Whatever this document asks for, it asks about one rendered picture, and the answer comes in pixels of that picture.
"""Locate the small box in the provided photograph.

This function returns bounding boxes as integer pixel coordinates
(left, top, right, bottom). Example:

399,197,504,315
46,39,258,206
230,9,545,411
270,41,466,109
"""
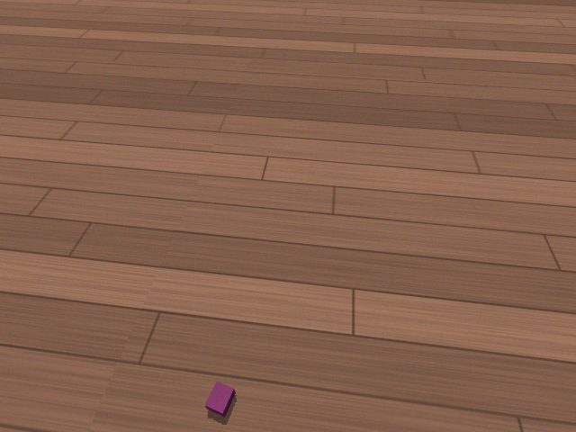
204,382,236,418

